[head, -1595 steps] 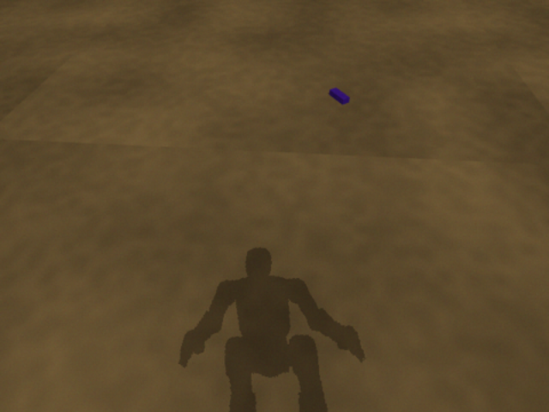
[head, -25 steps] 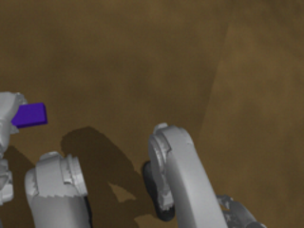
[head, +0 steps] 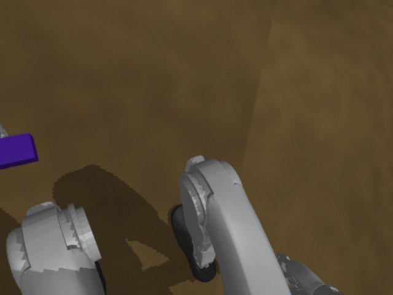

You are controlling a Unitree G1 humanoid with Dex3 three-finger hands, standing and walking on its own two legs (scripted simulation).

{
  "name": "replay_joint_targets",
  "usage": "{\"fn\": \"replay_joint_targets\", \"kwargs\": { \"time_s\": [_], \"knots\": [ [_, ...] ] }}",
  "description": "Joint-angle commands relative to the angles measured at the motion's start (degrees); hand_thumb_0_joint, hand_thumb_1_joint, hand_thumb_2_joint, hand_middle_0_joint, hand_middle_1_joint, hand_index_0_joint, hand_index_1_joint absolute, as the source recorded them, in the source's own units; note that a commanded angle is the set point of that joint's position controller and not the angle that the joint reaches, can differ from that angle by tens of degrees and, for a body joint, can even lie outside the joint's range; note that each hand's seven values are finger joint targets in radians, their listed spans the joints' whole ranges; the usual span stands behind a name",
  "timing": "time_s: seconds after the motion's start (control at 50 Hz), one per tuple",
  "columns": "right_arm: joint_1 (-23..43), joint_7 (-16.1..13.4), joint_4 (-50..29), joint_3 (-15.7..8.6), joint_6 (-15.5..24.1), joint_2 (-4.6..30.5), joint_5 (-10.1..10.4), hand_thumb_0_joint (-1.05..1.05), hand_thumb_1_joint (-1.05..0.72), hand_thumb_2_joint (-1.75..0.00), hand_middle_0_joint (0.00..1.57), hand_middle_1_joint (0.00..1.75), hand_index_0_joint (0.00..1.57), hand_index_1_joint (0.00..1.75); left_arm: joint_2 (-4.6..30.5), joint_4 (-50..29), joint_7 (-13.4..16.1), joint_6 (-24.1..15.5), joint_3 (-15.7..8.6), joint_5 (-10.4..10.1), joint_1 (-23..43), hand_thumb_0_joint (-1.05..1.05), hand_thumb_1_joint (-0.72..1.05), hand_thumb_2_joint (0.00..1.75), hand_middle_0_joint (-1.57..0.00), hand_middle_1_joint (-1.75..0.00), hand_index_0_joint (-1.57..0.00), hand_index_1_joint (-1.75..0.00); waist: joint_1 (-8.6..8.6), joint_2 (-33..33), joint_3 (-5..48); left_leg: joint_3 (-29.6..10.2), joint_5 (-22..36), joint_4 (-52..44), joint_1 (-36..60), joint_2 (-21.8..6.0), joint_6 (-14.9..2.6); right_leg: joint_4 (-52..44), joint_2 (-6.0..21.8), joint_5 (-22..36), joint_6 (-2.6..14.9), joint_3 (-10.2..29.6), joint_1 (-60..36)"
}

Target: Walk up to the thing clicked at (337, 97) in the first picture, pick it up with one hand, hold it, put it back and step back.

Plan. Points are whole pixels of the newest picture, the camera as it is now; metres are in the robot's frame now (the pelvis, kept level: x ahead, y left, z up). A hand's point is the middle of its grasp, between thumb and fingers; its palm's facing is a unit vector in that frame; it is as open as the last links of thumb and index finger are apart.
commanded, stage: rest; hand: left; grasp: from above
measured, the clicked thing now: out of the picture +0.43 +0.28 -0.27
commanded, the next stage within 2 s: open in 0.40 s
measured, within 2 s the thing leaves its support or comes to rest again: neither
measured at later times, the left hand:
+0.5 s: hand out of the picture +0.42 +0.29 -0.24, palm faces -0.47 -0.08 -0.88, open 8.2 cm
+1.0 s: hand out of the picture +0.43 +0.29 -0.24, palm faces -0.46 -0.10 -0.88, open 11.6 cm
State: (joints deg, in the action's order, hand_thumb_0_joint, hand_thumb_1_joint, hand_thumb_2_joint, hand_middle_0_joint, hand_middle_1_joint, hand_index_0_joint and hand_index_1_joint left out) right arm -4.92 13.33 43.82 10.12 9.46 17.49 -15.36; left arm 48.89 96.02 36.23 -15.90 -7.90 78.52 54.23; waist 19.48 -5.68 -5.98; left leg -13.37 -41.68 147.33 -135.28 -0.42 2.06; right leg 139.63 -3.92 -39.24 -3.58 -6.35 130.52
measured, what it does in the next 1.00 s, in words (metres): stands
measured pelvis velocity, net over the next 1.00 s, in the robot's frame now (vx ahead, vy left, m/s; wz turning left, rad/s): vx -0.01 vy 0.01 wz -0.04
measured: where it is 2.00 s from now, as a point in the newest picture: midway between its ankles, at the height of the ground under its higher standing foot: (151, 280)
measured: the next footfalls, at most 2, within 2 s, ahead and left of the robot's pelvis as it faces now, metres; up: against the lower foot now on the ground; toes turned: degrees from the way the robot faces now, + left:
none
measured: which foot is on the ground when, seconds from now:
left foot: down 0.00-1.00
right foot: down 0.00-1.00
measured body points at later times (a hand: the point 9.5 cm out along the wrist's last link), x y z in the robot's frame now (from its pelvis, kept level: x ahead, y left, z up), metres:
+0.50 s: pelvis +0.00 +0.01 +0.01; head +0.25 +0.12 +0.35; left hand +0.44 +0.29 -0.19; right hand +0.06 -0.25 -0.06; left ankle +0.06 +0.13 -0.26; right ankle +0.10 -0.12 -0.26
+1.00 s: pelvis -0.01 +0.01 +0.01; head +0.26 +0.12 +0.35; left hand +0.45 +0.29 -0.19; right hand +0.05 -0.26 -0.06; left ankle +0.06 +0.13 -0.26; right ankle +0.10 -0.12 -0.26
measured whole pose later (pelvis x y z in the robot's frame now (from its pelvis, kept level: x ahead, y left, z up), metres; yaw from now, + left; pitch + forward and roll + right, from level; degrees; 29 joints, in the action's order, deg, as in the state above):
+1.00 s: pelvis -0.01 +0.01 +0.01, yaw -2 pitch +27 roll -13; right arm -3.2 16.3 41.9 14.8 14.9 19.7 -16.3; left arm 52.6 100.8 39.4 -14.3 -4.6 75.3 56.7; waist 21.3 -7.2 -8.5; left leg -15.2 -41.5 147.2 -133.9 -1.1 1.1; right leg 137.2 -4.9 -37.9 -4.2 -8.0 128.1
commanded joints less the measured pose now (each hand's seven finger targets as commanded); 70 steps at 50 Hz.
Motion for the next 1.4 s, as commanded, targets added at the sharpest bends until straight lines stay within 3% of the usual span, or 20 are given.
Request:
{"fn": "replay_joint_targets", "kwargs": {
  "time_s": [0.0, 0.22, 0.24, 0.4, 0.48, 0.52, 0.56, 0.64, 0.7, 0.74, 0.76, 0.78, 0.8, 0.82, 0.84, 0.94, 1.0, 1.08, 1.16, 1.38],
  "knots": [
    [-10.6, -0.4, 1.0, -4.5, 1.0, 17.4, -0.3, 0.00, -0.89, -0.90, 0.20, 0.30, 0.20, 0.30, 14.5, -6.7, 3.8, -0.4, -0.2, -1.3, 17.1, 0.00, 0.90, 0.41, -1.20, -0.32, -1.23, -0.30, 1.37, 27.5, 39.4, 7.5, 12.2, -14.2, 29.3, -0.6, -2.59, -12.3, -1.7, 15.2, 4.76, -7.6, -20.7],
    [-8.4, 0.9, 1.0, -2.8, 3.1, 18.3, -0.5, 0.00, -0.90, -0.90, 0.20, 0.30, 0.20, 0.30, 11.4, -2.3, 5.8, 0.4, 4.2, -2.3, 16.6, 0.00, 0.81, 0.38, -1.15, -0.30, -1.17, -0.28, 2.33, 26.2, 35.8, 6.5, 11.0, -14.6, 27.9, -1.0, -2.55, -12.8, -2.1, 14.4, 4.72, -8.3, -20.1],
    [-8.9, 1.0, 1.1, -2.8, 3.3, 18.8, -0.9, 0.00, -0.90, -0.90, 0.20, 0.30, 0.20, 0.30, 12.4, -3.0, 6.3, 0.2, 3.2, -2.7, 17.0, 0.00, 0.81, 0.40, -1.15, -0.31, -1.16, -0.29, 2.89, 25.4, 36.3, 6.2, 11.8, -14.8, 28.3, -1.0, -2.58, -13.3, -2.0, 14.9, 4.48, -8.8, -20.8],
    [-8.3, 2.1, 0.6, -2.0, 4.6, 19.3, -0.6, 0.00, -0.90, -0.90, 0.20, 0.30, 0.20, 0.30, 11.2, -0.5, 6.8, 1.0, 5.1, -2.7, 17.0, 0.00, 0.75, 0.40, -1.10, -0.34, -1.12, -0.32, 3.40, 25.0, 34.3, 5.6, 11.7, -14.8, 28.4, -1.2, -2.47, -13.0, -2.1, 15.4, 4.47, -9.0, -20.3],
    [-8.3, 2.3, 0.0, -1.8, 4.9, 19.8, -0.6, 0.00, -0.91, -0.90, 0.20, 0.30, 0.20, 0.30, 12.3, -0.4, 7.3, 1.0, 4.6, -2.8, 17.4, 0.00, 0.71, 0.40, -1.07, -0.35, -1.09, -0.33, 3.70, 25.3, 34.3, 5.3, 11.8, -15.3, 28.5, -1.4, -2.36, -13.3, -2.3, 15.3, 4.55, -9.1, -20.9],
    [-8.2, 2.5, 0.3, -1.8, 5.1, 19.8, -0.5, 0.00, -0.90, -0.90, 0.20, 0.30, 0.20, 0.30, 11.2, 0.2, 7.2, 1.1, 5.4, -3.0, 17.3, 0.00, 0.55, 0.37, -0.91, -0.36, -0.93, -0.34, 3.68, 26.3, 32.7, 4.9, 11.0, -15.9, 28.2, -1.3, -2.16, -13.0, -1.9, 14.3, 4.70, -9.3, -19.6],
    [-7.3, 2.6, -0.2, -1.9, 5.4, 20.3, -0.6, 0.00, -0.89, -0.90, 0.20, 0.30, 0.20, 0.30, 12.9, -1.7, 7.4, 1.0, 4.4, -2.9, 17.9, 0.00, 0.39, 0.35, -0.75, -0.36, -0.77, -0.34, 3.55, 26.9, 33.6, 4.1, 11.9, -16.3, 29.8, -1.6, -1.83, -12.2, -1.8, 14.9, 4.64, -9.7, -19.3],
    [-7.3, 2.9, -0.8, -1.3, 5.5, 20.2, -0.9, 0.00, -0.89, -0.90, 0.20, 0.30, 0.20, 0.30, 14.3, -1.2, 7.4, 0.7, 3.0, -2.6, 17.7, 0.00, 0.12, 0.46, -0.60, -0.47, -0.62, -0.45, 3.78, 27.4, 33.6, 4.4, 12.5, -15.9, 29.4, -1.6, -1.91, -12.3, -1.9, 15.7, 4.65, -9.6, -20.8],
    [-6.9, 2.8, -0.7, -1.5, 5.9, 20.3, -1.0, 0.00, -0.89, -0.90, 0.20, 0.30, 0.20, 0.30, 12.9, -1.4, 7.0, 1.0, 4.5, -3.2, 17.8, 0.00, 0.03, 0.53, -0.54, -0.53, -0.55, -0.52, 4.00, 25.9, 33.6, 5.5, 10.2, -15.1, 27.5, -1.3, -2.44, -14.0, -2.2, 13.8, 4.54, -9.1, -21.4],
    [-7.2, 2.7, -0.9, -1.5, 6.1, 20.7, -0.8, 0.00, -0.89, -0.90, 0.20, 0.30, 0.20, 0.30, 14.5, -1.3, 6.6, 1.1, 3.7, -3.3, 17.6, 0.00, -0.01, 0.57, -0.52, -0.54, -0.52, -0.54, 4.01, 25.8, 33.4, 5.6, 9.5, -14.9, 27.4, -1.4, -2.52, -14.0, -2.2, 13.2, 4.52, -8.9, -21.5],
    [-7.9, 2.7, 0.1, -1.5, 6.0, 20.4, -0.7, 0.00, -0.89, -0.90, 0.20, 0.30, 0.20, 0.30, 12.5, -0.6, 6.4, 1.2, 5.5, -3.6, 17.2, 0.00, -0.05, 0.60, -0.49, -0.56, -0.49, -0.56, 3.93, 25.6, 32.9, 5.5, 9.3, -15.2, 26.8, -1.4, -2.57, -14.8, -2.3, 12.8, 4.52, -8.9, -21.2],
    [-7.0, 2.6, -0.6, -1.5, 6.1, 20.9, -1.0, 0.00, -0.89, -0.90, 0.20, 0.30, 0.20, 0.30, 14.9, -1.7, 6.7, 1.1, 3.8, -4.0, 17.3, 0.00, -0.06, 0.62, -0.47, -0.57, -0.48, -0.57, 3.76, 24.4, 34.3, 5.1, 9.8, -15.1, 27.1, -1.6, -2.55, -14.7, -2.3, 13.3, 4.37, -9.1, -22.1],
    [-7.4, 2.3, -0.2, -1.3, 6.1, 20.7, -0.5, 0.00, -0.89, -0.90, 0.20, 0.30, 0.20, 0.30, 14.3, -0.9, 6.5, 1.4, 4.8, -3.7, 16.9, 0.00, -0.10, 0.65, -0.45, -0.59, -0.45, -0.60, 3.58, 25.5, 33.6, 5.3, 9.8, -15.3, 27.2, -1.5, -2.43, -14.6, -2.3, 13.3, 4.60, -8.7, -22.2],
    [-7.7, 2.4, -1.0, -1.3, 6.1, 20.9, -0.7, 0.00, -0.89, -0.90, 0.20, 0.30, 0.20, 0.30, 15.7, -0.9, 6.5, 1.3, 3.3, -4.1, 16.5, 0.00, -0.13, 0.67, -0.43, -0.61, -0.43, -0.62, 3.63, 24.9, 34.0, 5.2, 10.2, -15.0, 27.1, -1.6, -2.54, -14.6, -2.3, 13.7, 4.48, -8.8, -23.0],
    [-8.1, 2.5, -0.3, -1.0, 6.1, 20.5, -0.6, 0.00, -0.89, -0.90, 0.20, 0.30, 0.20, 0.30, 13.4, 0.0, 6.1, 1.6, 5.0, -4.1, 16.2, 0.00, -0.15, 0.69, -0.41, -0.62, -0.41, -0.63, 3.35, 24.8, 33.4, 5.2, 10.2, -15.3, 27.0, -1.4, -2.48, -14.4, -2.2, 13.6, 4.47, -9.1, -21.8],
    [-8.4, 2.2, -1.3, -0.8, 5.6, 20.7, -0.6, 0.00, -0.89, -0.90, 0.20, 0.30, 0.20, 0.30, 17.0, -0.1, 5.4, 1.8, 1.7, -4.3, 14.8, 0.00, -0.26, 0.78, -0.32, -0.71, -0.31, -0.72, 3.05, 24.7, 34.6, 5.0, 12.4, -14.9, 27.4, -1.7, -2.56, -13.8, -2.5, 15.7, 4.45, -9.1, -23.1],
    [-7.7, 2.2, -1.6, -0.7, 5.6, 20.6, -0.6, 0.00, -0.89, -0.90, 0.20, 0.30, 0.20, 0.30, 15.9, -0.5, 4.7, 1.3, 2.7, -4.3, 16.0, 0.00, -0.31, 0.81, -0.27, -0.76, -0.26, -0.77, 3.41, 26.2, 33.0, 4.6, 12.4, -15.3, 27.7, -1.6, -2.18, -13.1, -2.1, 15.6, 4.56, -9.5, -22.0],
    [-8.2, 2.2, -1.9, 0.1, 4.7, 20.1, -1.0, 0.00, -0.89, -0.90, 0.20, 0.30, 0.20, 0.30, 17.6, -0.3, 4.3, 0.4, 1.2, -4.0, 14.9, 0.00, -0.36, 0.86, -0.21, -0.83, -0.21, -0.83, 3.25, 27.3, 33.7, 4.2, 13.0, -16.2, 28.4, -1.7, -1.97, -12.9, -2.4, 16.0, 4.77, -9.8, -23.0],
    [-8.1, 2.0, -2.1, -0.2, 4.5, 20.3, -1.2, 0.00, -0.89, -0.90, 0.20, 0.30, 0.20, 0.30, 16.5, -2.1, 3.7, -0.3, 2.5, -3.9, 15.4, 0.00, -0.40, 0.90, -0.16, -0.89, -0.17, -0.89, 3.81, 27.1, 33.7, 4.8, 12.2, -15.1, 28.5, -1.7, -2.29, -13.5, -2.5, 15.8, 4.55, -9.6, -23.1],
    [-7.9, 1.7, -1.9, -0.2, 4.4, 20.6, -1.5, 0.00, -0.89, -0.90, 0.20, 0.30, 0.20, 0.30, 15.4, -1.3, 5.8, -0.8, 4.1, -2.7, 15.0, 0.00, -0.49, 0.98, -0.07, -0.97, -0.07, -0.97, 4.23, 25.4, 32.1, 4.7, 10.6, -15.4, 27.4, -1.7, -2.31, -14.2, -2.5, 14.4, 4.47, -9.8, -21.9]
  ]
}}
